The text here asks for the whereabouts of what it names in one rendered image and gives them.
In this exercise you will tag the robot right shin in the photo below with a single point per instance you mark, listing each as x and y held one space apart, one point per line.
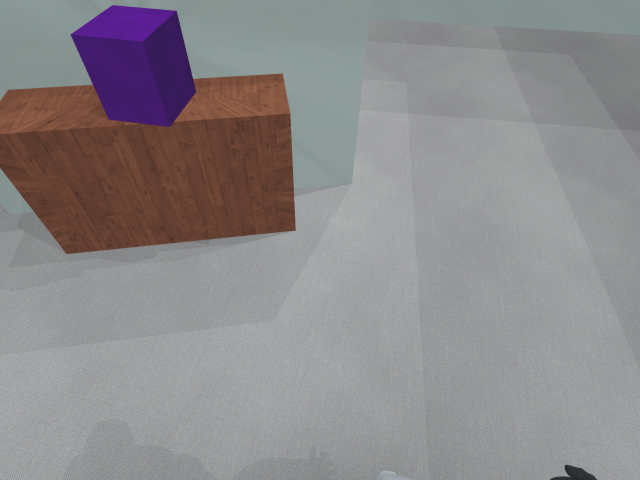
386 473

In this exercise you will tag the pedestal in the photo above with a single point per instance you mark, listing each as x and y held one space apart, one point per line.
223 169

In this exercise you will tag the carton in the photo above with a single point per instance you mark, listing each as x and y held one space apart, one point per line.
138 64

